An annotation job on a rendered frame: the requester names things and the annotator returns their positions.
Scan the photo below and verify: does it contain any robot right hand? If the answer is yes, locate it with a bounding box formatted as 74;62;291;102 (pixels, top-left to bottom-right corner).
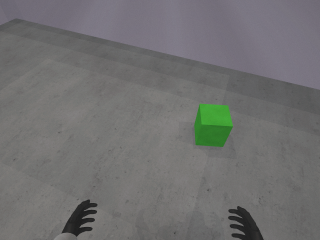
228;206;264;240

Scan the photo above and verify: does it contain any robot left hand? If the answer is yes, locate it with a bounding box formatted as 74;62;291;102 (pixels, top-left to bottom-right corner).
62;199;98;237

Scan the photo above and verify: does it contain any carton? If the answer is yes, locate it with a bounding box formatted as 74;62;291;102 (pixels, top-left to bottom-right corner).
194;103;233;147

